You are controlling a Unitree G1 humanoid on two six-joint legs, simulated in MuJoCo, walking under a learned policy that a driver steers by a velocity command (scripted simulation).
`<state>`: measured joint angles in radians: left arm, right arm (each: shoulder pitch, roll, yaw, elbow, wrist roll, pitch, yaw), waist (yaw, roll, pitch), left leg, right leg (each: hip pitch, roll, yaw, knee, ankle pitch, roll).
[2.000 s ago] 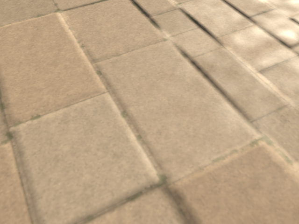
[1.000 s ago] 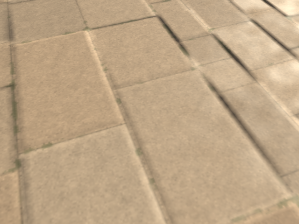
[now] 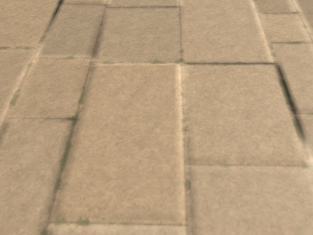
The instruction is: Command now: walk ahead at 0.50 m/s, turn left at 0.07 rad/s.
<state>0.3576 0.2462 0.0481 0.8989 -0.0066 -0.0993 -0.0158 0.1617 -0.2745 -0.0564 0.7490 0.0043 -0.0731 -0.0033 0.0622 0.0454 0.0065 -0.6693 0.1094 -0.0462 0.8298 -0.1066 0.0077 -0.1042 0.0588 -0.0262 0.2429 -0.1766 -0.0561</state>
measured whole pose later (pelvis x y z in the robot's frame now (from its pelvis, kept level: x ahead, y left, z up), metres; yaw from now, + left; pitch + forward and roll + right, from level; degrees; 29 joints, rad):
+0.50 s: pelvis +0.28 +0.06 +0.00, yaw -7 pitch +1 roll +2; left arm 0.22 0.30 0.08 0.83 -0.02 -0.04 0.00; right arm 0.30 -0.25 -0.07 0.86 -0.02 -0.11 0.01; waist -0.03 -0.05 0.01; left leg -0.09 -0.04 0.16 0.27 -0.19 0.05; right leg -0.70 -0.11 0.09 1.00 -0.10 0.00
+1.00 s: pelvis +0.51 -0.04 -0.01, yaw -24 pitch +3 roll +1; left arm 0.21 0.30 0.08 0.69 0.00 -0.02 -0.01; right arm 0.09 -0.31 -0.06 0.73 -0.01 -0.06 -0.03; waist 0.02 0.02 0.08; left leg -0.64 0.07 -0.08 1.07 -0.36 -0.07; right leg -0.33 0.10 0.05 0.43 -0.14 -0.10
